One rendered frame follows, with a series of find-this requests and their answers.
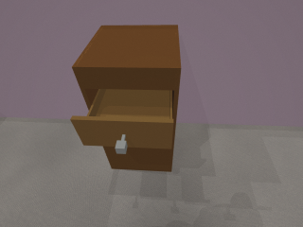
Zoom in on drawer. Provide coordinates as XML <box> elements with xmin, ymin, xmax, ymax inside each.
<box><xmin>70</xmin><ymin>89</ymin><xmax>174</xmax><ymax>149</ymax></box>

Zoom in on handle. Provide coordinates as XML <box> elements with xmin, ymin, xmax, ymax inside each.
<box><xmin>115</xmin><ymin>134</ymin><xmax>128</xmax><ymax>154</ymax></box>

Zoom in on cabinet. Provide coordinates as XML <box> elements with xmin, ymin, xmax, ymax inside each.
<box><xmin>72</xmin><ymin>25</ymin><xmax>182</xmax><ymax>172</ymax></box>

